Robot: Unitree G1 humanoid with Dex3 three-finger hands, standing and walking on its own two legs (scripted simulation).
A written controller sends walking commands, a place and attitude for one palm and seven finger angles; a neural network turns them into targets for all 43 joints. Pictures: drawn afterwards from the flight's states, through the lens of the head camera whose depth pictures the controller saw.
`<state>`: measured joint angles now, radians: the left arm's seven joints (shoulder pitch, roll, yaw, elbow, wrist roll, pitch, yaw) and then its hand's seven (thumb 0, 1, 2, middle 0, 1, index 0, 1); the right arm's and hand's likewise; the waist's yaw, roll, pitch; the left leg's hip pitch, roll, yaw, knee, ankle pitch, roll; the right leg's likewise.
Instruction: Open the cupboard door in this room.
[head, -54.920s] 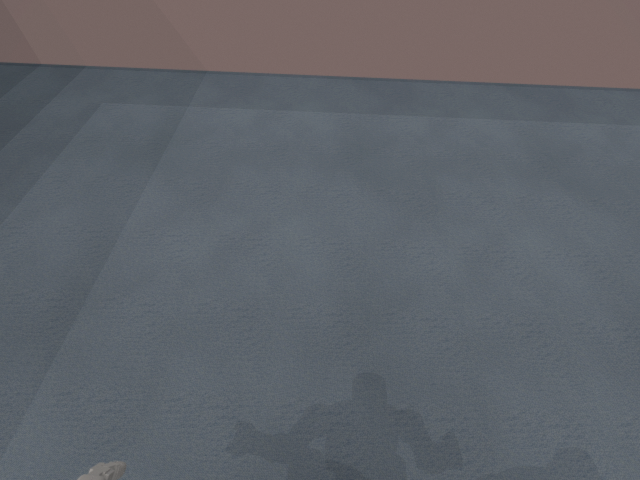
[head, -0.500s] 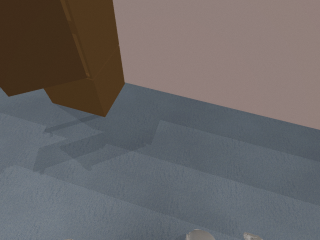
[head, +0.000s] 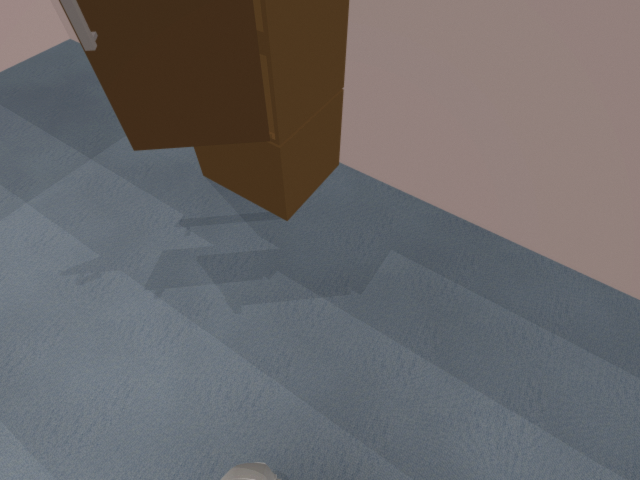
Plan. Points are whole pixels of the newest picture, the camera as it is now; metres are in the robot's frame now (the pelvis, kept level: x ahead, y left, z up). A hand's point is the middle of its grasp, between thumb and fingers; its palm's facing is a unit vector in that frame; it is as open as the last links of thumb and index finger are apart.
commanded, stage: turn to face it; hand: left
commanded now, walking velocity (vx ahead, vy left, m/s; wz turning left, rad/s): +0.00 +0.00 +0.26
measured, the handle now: (76, 8) +0.97 +0.59 +0.07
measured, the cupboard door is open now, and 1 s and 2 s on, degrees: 40 40 40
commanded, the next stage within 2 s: take the last steps up to it in 0.10 s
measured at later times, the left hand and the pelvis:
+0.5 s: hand out of the picture +0.07 +0.20 -0.16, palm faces +0.20 -0.95 -0.23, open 7.4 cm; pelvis +0.03 +0.01 -0.01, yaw +9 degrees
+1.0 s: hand out of the picture +0.09 +0.30 -0.19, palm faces +0.31 -0.93 -0.20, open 7.4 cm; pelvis +0.17 +0.13 -0.01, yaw +14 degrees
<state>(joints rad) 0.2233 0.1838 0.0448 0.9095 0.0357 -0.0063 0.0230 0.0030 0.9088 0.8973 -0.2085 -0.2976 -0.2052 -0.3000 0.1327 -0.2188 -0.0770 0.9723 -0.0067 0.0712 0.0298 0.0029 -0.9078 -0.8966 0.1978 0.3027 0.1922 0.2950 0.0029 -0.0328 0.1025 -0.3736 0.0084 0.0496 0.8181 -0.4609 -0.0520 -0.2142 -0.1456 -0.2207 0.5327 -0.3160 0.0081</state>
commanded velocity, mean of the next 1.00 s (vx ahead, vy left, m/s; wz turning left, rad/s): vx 0.25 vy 0.11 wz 0.14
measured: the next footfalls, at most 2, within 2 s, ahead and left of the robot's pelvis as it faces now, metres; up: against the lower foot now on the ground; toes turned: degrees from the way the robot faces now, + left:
left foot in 0.08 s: +0.03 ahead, +0.13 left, +0.00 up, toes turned +6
right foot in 0.44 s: +0.07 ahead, -0.10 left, +0.00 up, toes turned +1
